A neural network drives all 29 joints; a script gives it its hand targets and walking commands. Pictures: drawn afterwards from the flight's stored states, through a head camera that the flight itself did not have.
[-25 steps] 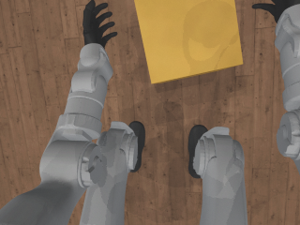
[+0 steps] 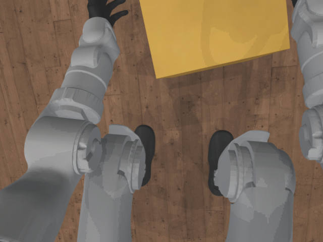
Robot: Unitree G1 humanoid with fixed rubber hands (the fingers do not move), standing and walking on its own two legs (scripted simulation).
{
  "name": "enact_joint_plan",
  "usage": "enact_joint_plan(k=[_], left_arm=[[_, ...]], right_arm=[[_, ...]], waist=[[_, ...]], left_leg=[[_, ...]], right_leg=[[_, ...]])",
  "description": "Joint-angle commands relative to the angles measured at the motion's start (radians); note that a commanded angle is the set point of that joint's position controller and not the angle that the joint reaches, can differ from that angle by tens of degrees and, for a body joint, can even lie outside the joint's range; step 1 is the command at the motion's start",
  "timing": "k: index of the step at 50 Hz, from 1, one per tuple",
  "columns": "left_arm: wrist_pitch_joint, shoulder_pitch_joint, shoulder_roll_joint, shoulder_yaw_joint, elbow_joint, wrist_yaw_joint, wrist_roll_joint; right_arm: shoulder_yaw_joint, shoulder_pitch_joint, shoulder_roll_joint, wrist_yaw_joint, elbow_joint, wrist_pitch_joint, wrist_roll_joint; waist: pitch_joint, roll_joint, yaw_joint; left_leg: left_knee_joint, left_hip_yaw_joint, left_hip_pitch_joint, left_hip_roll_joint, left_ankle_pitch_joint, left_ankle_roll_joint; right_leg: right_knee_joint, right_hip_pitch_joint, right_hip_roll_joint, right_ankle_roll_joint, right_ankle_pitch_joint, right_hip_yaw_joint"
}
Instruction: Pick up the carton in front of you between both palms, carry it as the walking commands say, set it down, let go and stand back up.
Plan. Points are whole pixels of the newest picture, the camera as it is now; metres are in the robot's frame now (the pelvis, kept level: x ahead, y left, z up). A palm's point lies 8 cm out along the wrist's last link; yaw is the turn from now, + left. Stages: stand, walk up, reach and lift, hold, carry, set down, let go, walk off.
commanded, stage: reach and lift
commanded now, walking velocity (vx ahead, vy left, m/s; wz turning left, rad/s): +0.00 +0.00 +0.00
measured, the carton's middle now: (204, 20) +0.53 -0.07 -0.25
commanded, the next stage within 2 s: none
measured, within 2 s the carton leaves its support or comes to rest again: leaves its support in 0.56 s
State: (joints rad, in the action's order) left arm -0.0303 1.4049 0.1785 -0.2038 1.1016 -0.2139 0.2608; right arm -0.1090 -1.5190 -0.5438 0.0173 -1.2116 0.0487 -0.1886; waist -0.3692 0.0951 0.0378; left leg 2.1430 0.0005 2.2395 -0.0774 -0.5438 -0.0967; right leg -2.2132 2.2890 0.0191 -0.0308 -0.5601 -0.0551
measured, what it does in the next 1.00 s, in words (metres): rises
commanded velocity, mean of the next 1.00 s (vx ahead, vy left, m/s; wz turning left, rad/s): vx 0.00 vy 0.00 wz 0.00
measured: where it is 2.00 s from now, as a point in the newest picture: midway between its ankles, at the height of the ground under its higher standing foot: (178, 169)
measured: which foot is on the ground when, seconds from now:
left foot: down 0.00-1.00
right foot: down 0.00-1.00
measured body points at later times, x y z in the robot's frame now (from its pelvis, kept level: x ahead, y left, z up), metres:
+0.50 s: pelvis -0.01 +0.00 +0.00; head +0.35 -0.07 +0.26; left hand +0.54 +0.09 -0.16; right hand +0.56 -0.22 -0.17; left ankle +0.13 +0.13 -0.34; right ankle +0.11 -0.12 -0.34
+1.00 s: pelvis +0.00 +0.02 +0.06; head +0.27 -0.06 +0.41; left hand +0.51 +0.08 -0.01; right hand +0.51 -0.22 -0.03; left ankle +0.13 +0.14 -0.34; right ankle +0.11 -0.12 -0.34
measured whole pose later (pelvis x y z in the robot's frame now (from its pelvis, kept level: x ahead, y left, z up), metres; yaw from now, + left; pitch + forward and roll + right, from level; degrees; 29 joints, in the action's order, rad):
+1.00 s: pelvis +0.00 +0.02 +0.06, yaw -6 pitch +41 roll +3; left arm -0.27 1.07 -0.13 -0.61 0.65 -0.19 -0.14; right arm 0.20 -1.24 -0.23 0.01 -0.95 0.37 0.13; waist 0.07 0.07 0.02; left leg 1.96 -0.04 2.15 -0.09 -0.53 -0.09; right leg -1.98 2.20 -0.05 0.02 -0.49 -0.06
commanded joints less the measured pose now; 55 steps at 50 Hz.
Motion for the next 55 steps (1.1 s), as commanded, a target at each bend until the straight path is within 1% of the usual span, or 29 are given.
enact_joint_plan(k=[1,4,7,10,13,14,16,17,18,19,20,21,22,23,25,29,32,36,37,38,40,42,44,46,48,50,52,54,55], left_arm=[[0.021,0.052,0.008,-0.022,-0.069,0.0,-0.015],[0.023,0.058,0.019,-0.054,-0.08,0.003,-0.049],[0.022,0.074,0.018,-0.069,-0.084,0.005,-0.073],[0.021,0.113,-0.015,-0.048,-0.094,0.009,-0.073],[0.02,0.174,-0.095,-0.019,-0.096,0.016,-0.067],[0.02,0.196,-0.132,-0.019,-0.093,0.019,-0.076],[0.013,0.212,-0.191,-0.063,-0.07,0.024,-0.125],[0.008,0.252,-0.275,-0.067,-0.079,0.041,-0.153],[-0.001,0.321,-0.423,-0.043,-0.092,0.07,-0.168],[-0.016,0.364,-0.544,-0.046,-0.094,0.102,-0.193],[-0.033,0.397,-0.65,-0.049,-0.109,0.134,-0.215],[-0.051,0.418,-0.717,-0.056,-0.125,0.162,-0.234],[-0.063,0.43,-0.759,-0.061,-0.135,0.181,-0.246],[-0.077,0.447,-0.8,-0.063,-0.152,0.204,-0.255],[-0.098,0.455,-0.867,-0.059,-0.171,0.236,-0.258],[-0.115,0.443,-0.967,-0.002,-0.216,0.262,-0.219],[-0.126,0.429,-1.043,0.073,-0.259,0.268,-0.171],[-0.164,0.426,-1.137,0.18,-0.369,0.269,-0.122],[-0.177,0.437,-1.151,0.207,-0.408,0.272,-0.117],[-0.191,0.452,-1.16,0.235,-0.449,0.275,-0.118],[-0.212,0.472,-1.174,0.286,-0.527,0.281,-0.122],[-0.231,0.468,-1.175,0.303,-0.555,0.281,-0.147],[-0.252,0.426,-1.171,0.266,-0.511,0.279,-0.199],[-0.272,0.38,-1.168,0.19,-0.44,0.279,-0.267],[-0.286,0.357,-1.162,0.111,-0.383,0.283,-0.327],[-0.292,0.358,-1.18,0.081,-0.363,0.287,-0.353],[-0.293,0.364,-1.206,0.08,-0.353,0.292,-0.359],[-0.298,0.333,-1.241,0.09,-0.343,0.299,-0.36],[-0.298,0.322,-1.25,0.094,-0.344,0.302,-0.362]], right_arm=[[0.016,-0.271,-0.071,-0.004,0.086,-0.014,0.001],[0.017,-0.258,-0.042,0.003,0.064,-0.009,0.007],[0.021,-0.263,-0.032,0.007,0.045,-0.008,0.012],[0.01,-0.287,-0.004,0.01,0.036,-0.009,0.01],[-0.01,-0.332,0.064,0.015,0.032,-0.011,0.012],[-0.023,-0.347,0.121,0.02,0.03,-0.008,0.009],[-0.024,-0.367,0.203,0.035,0.015,0.001,0.021],[-0.041,-0.395,0.322,0.056,0.025,0.009,0.027],[-0.064,-0.454,0.473,0.088,0.045,0.015,0.028],[-0.072,-0.486,0.595,0.122,0.042,0.026,0.043],[-0.068,-0.494,0.703,0.155,0.045,0.04,0.066],[-0.053,-0.48,0.784,0.182,0.054,0.054,0.086],[-0.037,-0.46,0.837,0.196,0.062,0.063,0.105],[-0.023,-0.446,0.895,0.216,0.084,0.075,0.111],[-0.001,-0.42,0.969,0.243,0.116,0.093,0.124],[-0.027,-0.405,1.073,0.255,0.219,0.107,0.104],[-0.09,-0.436,1.131,0.243,0.352,0.108,0.062],[-0.168,-0.478,1.195,0.204,0.581,0.128,0.028],[-0.181,-0.474,1.216,0.194,0.629,0.141,0.027],[-0.185,-0.458,1.236,0.187,0.659,0.156,0.032],[-0.182,-0.406,1.286,0.178,0.674,0.19,0.052],[-0.167,-0.359,1.327,0.183,0.651,0.217,0.067],[-0.134,-0.321,1.364,0.196,0.578,0.24,0.092],[-0.077,-0.287,1.393,0.214,0.487,0.257,0.136],[-0.006,-0.265,1.397,0.233,0.413,0.267,0.181],[0.058,-0.246,1.397,0.245,0.369,0.268,0.22],[0.119,-0.225,1.388,0.25,0.344,0.265,0.259],[0.156,-0.203,1.375,0.254,0.34,0.261,0.29],[0.163,-0.198,1.379,0.255,0.347,0.26,0.295]], waist=[[1.202,-0.269,-0.013],[1.132,-0.258,0.003],[1.092,-0.243,0.01],[1.079,-0.23,0.001],[1.088,-0.219,-0.017],[1.089,-0.217,-0.006],[1.078,-0.213,0.016],[1.073,-0.218,0.031],[1.069,-0.213,0.024],[1.053,-0.214,0.02],[1.035,-0.218,0.009],[1.024,-0.22,0.001],[1.015,-0.218,-0.005],[1.008,-0.214,-0.013],[1.022,-0.195,-0.017],[1.168,-0.184,-0.025],[1.353,-0.217,-0.034],[1.677,-0.293,-0.058],[1.742,-0.306,-0.065],[1.783,-0.306,-0.074],[1.808,-0.288,-0.092],[1.749,-0.26,-0.078],[1.612,-0.242,-0.044],[1.466,-0.231,-0.009],[1.37,-0.221,0.012],[1.346,-0.205,0.0],[1.359,-0.174,-0.036],[1.375,-0.137,-0.059],[1.393,-0.123,-0.063]], left_leg=[[-0.113,0.115,-0.374,-0.009,0.281,0.01],[-0.121,0.111,-0.359,-0.009,0.263,0.012],[-0.131,0.104,-0.373,-0.008,0.25,0.012],[-0.138,0.098,-0.404,-0.012,0.241,0.012],[-0.139,0.093,-0.446,-0.029,0.238,0.014],[-0.14,0.094,-0.462,-0.035,0.236,0.017],[-0.136,0.096,-0.489,-0.043,0.232,0.02],[-0.135,0.099,-0.495,-0.051,0.227,0.027],[-0.131,0.1,-0.485,-0.059,0.228,0.033],[-0.125,0.102,-0.472,-0.068,0.221,0.038],[-0.117,0.105,-0.463,-0.077,0.213,0.04],[-0.115,0.11,-0.452,-0.082,0.203,0.042],[-0.112,0.116,-0.428,-0.086,0.196,0.041],[-0.112,0.112,-0.424,-0.087,0.19,0.047],[-0.109,0.117,-0.406,-0.091,0.205,0.052],[-0.099,0.132,-0.393,-0.097,0.293,0.053],[-0.093,0.143,-0.389,-0.099,0.349,0.046],[-0.114,0.149,-0.372,-0.109,0.378,0.032],[-0.126,0.151,-0.365,-0.111,0.369,0.03],[-0.141,0.151,-0.358,-0.114,0.357,0.029],[-0.176,0.153,-0.371,-0.12,0.318,0.031],[-0.218,0.146,-0.422,-0.121,0.252,0.036],[-0.268,0.137,-0.439,-0.123,0.16,0.046],[-0.316,0.127,-0.437,-0.126,0.085,0.056],[-0.356,0.119,-0.447,-0.128,0.051,0.065],[-0.395,0.113,-0.464,-0.128,0.038,0.065],[-0.435,0.105,-0.495,-0.13,0.03,0.06],[-0.483,0.098,-0.546,-0.132,0.048,0.053],[-0.497,0.096,-0.574,-0.132,0.053,0.05]], right_leg=[[0.221,-0.81,0.01,0.029,0.4,-0.035],[0.235,-0.732,0.005,0.026,0.344,-0.036],[0.248,-0.672,0.005,0.022,0.296,-0.033],[0.262,-0.636,0.004,0.017,0.257,-0.027],[0.272,-0.619,-0.002,0.011,0.233,-0.018],[0.274,-0.614,-0.007,0.01,0.224,-0.016],[0.273,-0.601,-0.016,0.013,0.203,-0.016],[0.274,-0.598,-0.026,0.013,0.195,-0.013],[0.273,-0.586,-0.036,0.01,0.199,-0.014],[0.265,-0.569,-0.044,0.006,0.202,-0.012],[0.26,-0.553,-0.051,0.001,0.202,-0.007],[0.258,-0.542,-0.055,-0.001,0.2,0.0],[0.256,-0.537,-0.059,-0.001,0.201,0.005],[0.256,-0.516,-0.066,-0.002,0.206,0.012],[0.251,-0.503,-0.073,-0.005,0.236,0.019],[0.236,-0.597,-0.085,0.0,0.363,0.029],[0.231,-0.758,-0.089,0.012,0.484,0.036],[0.237,-1.079,-0.096,0.03,0.659,0.044],[0.245,-1.141,-0.101,0.035,0.675,0.049],[0.256,-1.178,-0.106,0.039,0.677,0.057],[0.293,-1.167,-0.121,0.047,0.606,0.076],[0.339,-1.063,-0.134,0.047,0.466,0.092],[0.392,-0.921,-0.139,0.045,0.298,0.098],[0.444,-0.799,-0.143,0.041,0.151,0.095],[0.487,-0.716,-0.147,0.036,0.061,0.092],[0.52,-0.709,-0.15,0.031,0.036,0.091],[0.547,-0.72,-0.152,0.024,0.035,0.098],[0.569,-0.734,-0.155,0.02,0.09,0.115],[0.581,-0.739,-0.156,0.017,0.097,0.119]])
